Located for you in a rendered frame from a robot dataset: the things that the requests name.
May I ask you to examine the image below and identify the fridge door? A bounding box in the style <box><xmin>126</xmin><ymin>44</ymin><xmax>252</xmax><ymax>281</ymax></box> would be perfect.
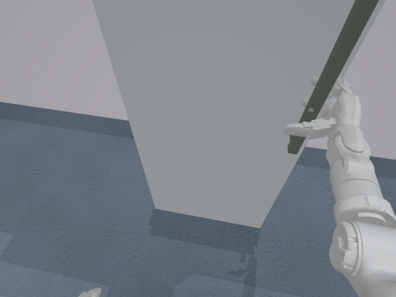
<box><xmin>92</xmin><ymin>0</ymin><xmax>385</xmax><ymax>228</ymax></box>

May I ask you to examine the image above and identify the right robot upper arm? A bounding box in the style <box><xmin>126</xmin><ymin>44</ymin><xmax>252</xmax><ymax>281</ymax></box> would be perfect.
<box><xmin>329</xmin><ymin>220</ymin><xmax>396</xmax><ymax>297</ymax></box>

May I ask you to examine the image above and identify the robot right forearm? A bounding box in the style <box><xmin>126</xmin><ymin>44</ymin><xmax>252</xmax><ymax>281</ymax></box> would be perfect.
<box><xmin>325</xmin><ymin>126</ymin><xmax>396</xmax><ymax>228</ymax></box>

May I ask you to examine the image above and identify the right robot hand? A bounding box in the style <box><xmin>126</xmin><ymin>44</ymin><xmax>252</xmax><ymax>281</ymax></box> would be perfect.
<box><xmin>284</xmin><ymin>75</ymin><xmax>361</xmax><ymax>140</ymax></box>

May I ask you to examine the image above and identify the handle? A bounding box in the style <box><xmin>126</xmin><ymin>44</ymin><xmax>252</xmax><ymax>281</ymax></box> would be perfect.
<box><xmin>288</xmin><ymin>0</ymin><xmax>379</xmax><ymax>154</ymax></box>

